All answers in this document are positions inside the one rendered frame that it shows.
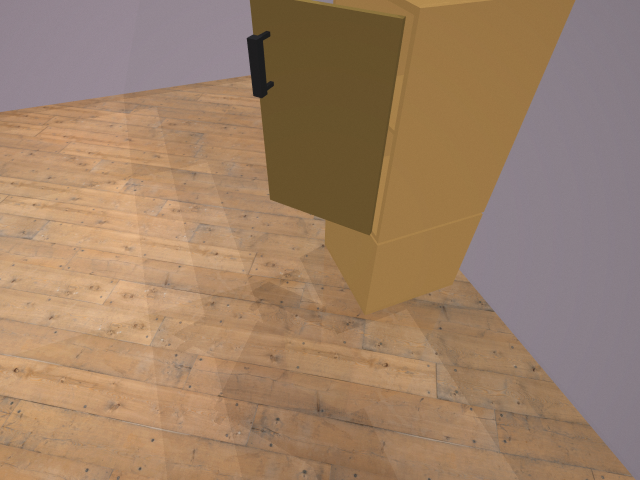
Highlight cupboard door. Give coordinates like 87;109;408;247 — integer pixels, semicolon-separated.
250;0;406;236

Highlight handle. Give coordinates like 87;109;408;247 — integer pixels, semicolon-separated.
247;31;274;98

